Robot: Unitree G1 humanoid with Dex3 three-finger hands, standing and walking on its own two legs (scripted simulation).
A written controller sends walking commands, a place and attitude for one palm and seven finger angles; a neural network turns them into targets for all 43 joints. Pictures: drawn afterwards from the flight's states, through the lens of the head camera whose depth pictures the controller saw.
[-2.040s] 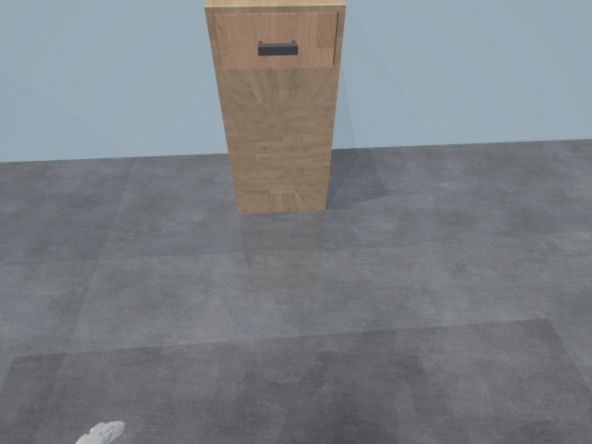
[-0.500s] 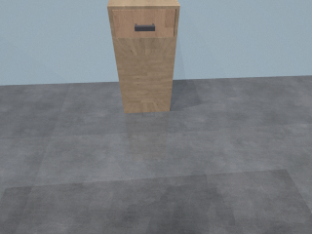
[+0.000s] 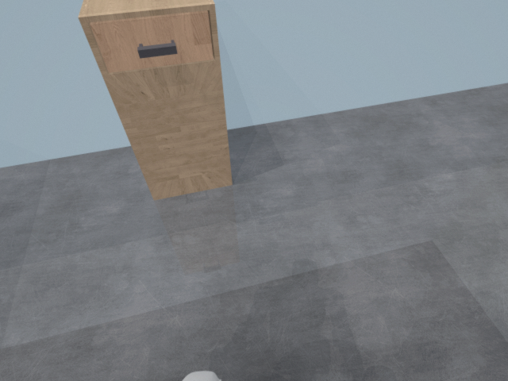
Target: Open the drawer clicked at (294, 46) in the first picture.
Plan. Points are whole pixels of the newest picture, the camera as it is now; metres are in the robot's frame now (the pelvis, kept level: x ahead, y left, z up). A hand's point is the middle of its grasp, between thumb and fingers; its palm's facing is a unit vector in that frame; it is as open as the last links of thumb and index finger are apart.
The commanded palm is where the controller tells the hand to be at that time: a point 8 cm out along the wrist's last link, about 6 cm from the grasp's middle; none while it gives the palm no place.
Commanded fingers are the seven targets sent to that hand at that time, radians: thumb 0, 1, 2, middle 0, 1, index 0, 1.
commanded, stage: walk to a spot facing it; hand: left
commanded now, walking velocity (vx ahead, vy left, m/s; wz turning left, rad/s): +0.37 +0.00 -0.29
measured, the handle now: (157, 47) +1.05 +0.43 +0.02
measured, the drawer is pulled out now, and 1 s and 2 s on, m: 0.00 0.00 0.00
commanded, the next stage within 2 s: turn to face it in 0.82 s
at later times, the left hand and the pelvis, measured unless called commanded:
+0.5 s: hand (144, 329) +0.23 +0.25 -0.18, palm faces -0.12 -0.98 -0.18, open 7.4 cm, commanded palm none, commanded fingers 0.00 0.90 0.90 -0.20 -0.30 -0.20 -0.30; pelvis +0.22 +0.07 +0.00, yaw -13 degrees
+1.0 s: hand (235, 210) +0.53 +0.11 -0.16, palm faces -0.46 -0.86 -0.23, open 7.3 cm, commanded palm none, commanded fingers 0.00 0.90 0.90 -0.20 -0.30 -0.20 -0.30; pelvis +0.33 +0.01 -0.01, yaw -28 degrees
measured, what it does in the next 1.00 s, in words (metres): walks ahead, turning right: left foot, then right foot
